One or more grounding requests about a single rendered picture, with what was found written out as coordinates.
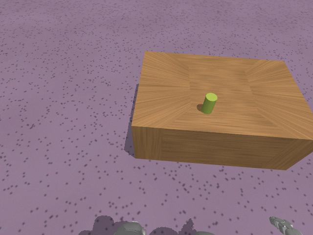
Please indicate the can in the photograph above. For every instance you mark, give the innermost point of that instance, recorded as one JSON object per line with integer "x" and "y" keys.
{"x": 209, "y": 103}

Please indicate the right robot hand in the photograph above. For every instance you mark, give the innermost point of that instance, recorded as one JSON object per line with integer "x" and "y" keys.
{"x": 284, "y": 226}

